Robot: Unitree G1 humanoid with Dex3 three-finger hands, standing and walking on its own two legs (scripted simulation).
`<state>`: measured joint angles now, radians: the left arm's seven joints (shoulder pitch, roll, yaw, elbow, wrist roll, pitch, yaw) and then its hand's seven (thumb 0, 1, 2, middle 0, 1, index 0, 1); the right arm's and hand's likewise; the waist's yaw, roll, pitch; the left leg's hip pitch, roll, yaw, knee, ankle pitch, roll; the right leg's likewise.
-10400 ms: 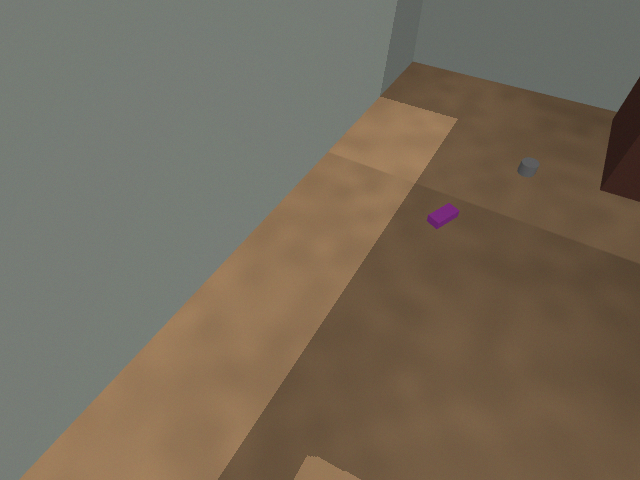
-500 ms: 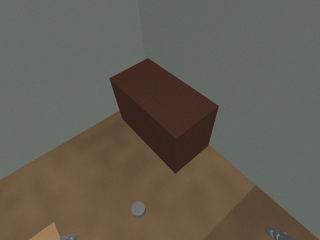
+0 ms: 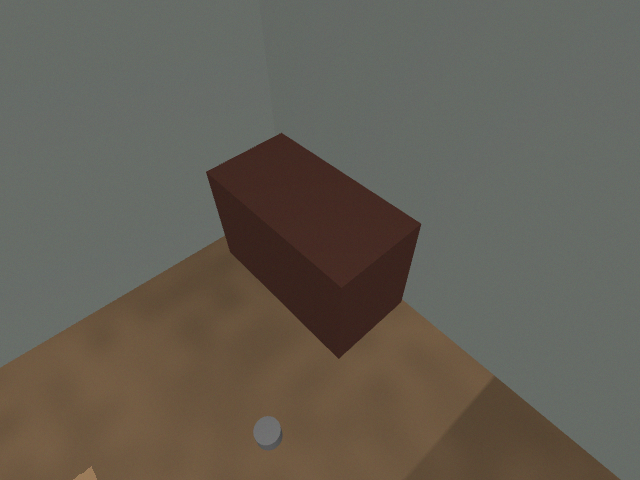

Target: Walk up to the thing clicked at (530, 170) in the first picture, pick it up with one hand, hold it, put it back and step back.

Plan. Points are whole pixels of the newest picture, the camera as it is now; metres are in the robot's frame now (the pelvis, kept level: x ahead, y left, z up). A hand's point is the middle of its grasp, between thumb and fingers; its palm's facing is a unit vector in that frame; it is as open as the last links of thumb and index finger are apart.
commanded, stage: walk up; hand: left
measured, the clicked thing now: (268, 433) +0.38 +0.20 -0.75
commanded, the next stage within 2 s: stand in 1.04 s
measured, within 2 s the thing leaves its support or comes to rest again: neither
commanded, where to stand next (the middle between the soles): +0.04 +0.01 m, yaw +0 degrees
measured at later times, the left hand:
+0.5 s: hand out of the picture +0.08 +0.28 -0.16, palm faces -0.02 -0.94 -0.34, open 7.4 cm
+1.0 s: hand out of the picture +0.08 +0.28 -0.16, palm faces -0.03 -0.94 -0.34, open 7.4 cm
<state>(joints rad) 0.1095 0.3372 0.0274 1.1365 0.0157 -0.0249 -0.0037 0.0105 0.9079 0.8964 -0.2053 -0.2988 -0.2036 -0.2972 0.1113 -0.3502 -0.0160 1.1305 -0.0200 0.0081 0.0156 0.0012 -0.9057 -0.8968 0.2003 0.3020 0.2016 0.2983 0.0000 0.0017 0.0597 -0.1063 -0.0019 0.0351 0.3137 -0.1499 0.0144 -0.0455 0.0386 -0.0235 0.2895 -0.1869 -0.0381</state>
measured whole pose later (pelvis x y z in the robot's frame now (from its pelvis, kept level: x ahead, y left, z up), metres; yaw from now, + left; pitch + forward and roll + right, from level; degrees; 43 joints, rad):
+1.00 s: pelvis +0.01 +0.03 +0.00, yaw +0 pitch -2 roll +0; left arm 0.10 0.35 0.00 1.15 0.02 -0.02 0.00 0.01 0.91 0.90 -0.20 -0.30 -0.20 -0.30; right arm 0.08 -0.34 -0.03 1.13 -0.02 0.00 0.01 0.00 -0.90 -0.90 0.20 0.30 0.20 0.30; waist 0.00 -0.01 0.05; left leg -0.10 -0.05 0.05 0.28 -0.15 0.06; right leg -0.06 -0.01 -0.01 0.30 -0.20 0.01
